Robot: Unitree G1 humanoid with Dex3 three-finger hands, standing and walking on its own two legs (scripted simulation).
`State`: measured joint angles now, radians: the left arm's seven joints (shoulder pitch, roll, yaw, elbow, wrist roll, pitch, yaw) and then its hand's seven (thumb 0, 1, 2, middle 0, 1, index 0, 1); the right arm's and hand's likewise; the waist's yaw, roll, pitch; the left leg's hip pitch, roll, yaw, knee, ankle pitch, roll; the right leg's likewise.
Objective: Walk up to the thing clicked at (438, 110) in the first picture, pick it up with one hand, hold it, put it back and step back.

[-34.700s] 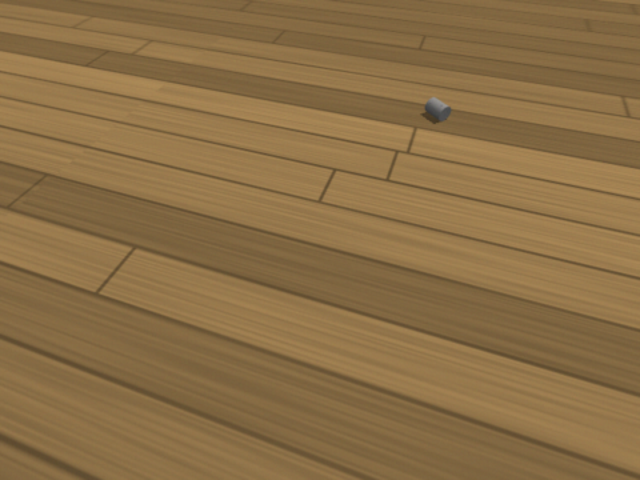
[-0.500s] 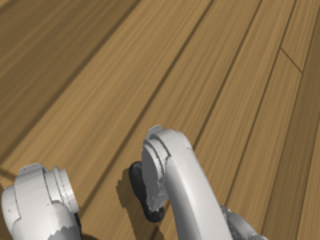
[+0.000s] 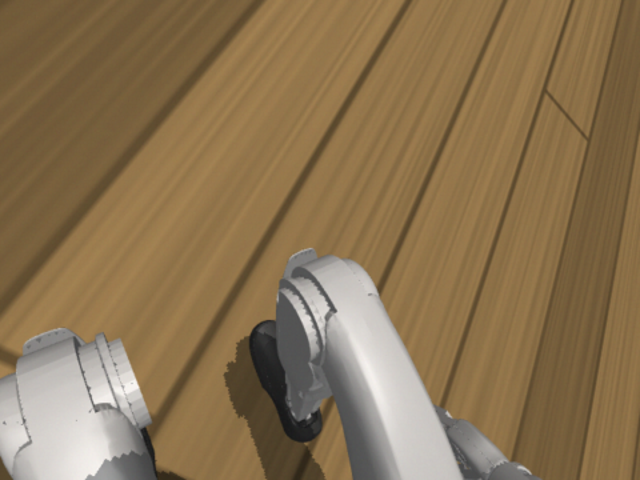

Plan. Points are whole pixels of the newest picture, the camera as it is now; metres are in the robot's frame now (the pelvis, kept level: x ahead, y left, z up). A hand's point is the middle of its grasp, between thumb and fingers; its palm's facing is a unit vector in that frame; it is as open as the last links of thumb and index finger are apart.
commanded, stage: open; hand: left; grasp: from above
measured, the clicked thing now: out of the picture +0.46 +0.34 -0.26
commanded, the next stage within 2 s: withdraw in 0.76 s
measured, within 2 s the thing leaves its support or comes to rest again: rests again in 0.22 s
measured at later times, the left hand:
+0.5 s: hand out of the picture +0.46 +0.33 -0.24, palm faces -0.47 -0.10 -0.88, open 12.6 cm
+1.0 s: hand out of the picture +0.46 +0.33 -0.23, palm faces -0.44 -0.10 -0.89, open 13.7 cm
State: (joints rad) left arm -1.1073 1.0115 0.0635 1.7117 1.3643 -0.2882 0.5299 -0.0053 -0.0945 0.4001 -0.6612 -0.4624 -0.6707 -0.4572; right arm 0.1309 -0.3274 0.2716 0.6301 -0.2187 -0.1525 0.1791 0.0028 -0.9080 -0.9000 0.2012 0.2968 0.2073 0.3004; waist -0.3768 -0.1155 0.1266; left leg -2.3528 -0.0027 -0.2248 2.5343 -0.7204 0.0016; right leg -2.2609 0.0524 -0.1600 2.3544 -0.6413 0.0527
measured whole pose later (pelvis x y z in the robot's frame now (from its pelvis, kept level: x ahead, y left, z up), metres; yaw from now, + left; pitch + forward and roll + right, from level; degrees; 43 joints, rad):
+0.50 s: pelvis +0.00 +0.00 +0.00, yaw -1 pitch +30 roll -14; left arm -1.10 1.02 0.07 1.67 1.34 -0.26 0.52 0.00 -0.27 0.78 -0.31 -0.82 -0.31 -0.81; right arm 0.15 -0.33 0.28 0.63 -0.22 -0.17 0.19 0.00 -0.91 -0.90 0.20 0.30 0.21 0.30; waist -0.38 -0.12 0.14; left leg -2.36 0.00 -0.23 2.54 -0.72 0.00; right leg -2.26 0.05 -0.17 2.35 -0.64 0.05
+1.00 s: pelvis +0.00 +0.00 +0.00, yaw +0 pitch +30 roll -14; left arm -1.07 1.00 0.09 1.60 1.34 -0.26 0.50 0.00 -0.46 0.96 -0.12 -1.01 -0.12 -1.00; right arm 0.14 -0.33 0.27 0.61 -0.21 -0.15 0.19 0.00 -0.91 -0.90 0.20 0.30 0.21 0.30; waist -0.36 -0.11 0.12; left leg -2.36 0.00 -0.23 2.53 -0.72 0.00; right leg -2.26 0.05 -0.17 2.34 -0.64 0.05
